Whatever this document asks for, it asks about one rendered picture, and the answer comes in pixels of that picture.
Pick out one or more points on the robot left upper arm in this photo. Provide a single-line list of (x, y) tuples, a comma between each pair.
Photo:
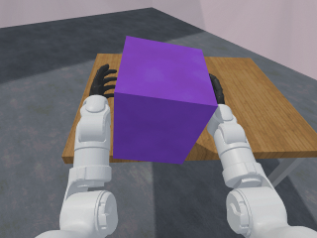
[(86, 214)]

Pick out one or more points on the left robot forearm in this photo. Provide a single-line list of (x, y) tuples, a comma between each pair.
[(92, 146)]

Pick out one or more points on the right robot forearm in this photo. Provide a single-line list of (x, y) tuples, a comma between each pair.
[(240, 169)]

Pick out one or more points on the robot right hand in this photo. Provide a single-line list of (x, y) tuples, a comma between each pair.
[(217, 88)]

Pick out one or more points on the robot left hand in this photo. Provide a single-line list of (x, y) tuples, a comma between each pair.
[(97, 86)]

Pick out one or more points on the carton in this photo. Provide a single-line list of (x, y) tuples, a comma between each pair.
[(163, 100)]

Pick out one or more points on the robot right upper arm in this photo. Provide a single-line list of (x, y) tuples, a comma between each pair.
[(258, 212)]

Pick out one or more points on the table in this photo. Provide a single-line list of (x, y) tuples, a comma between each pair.
[(273, 127)]

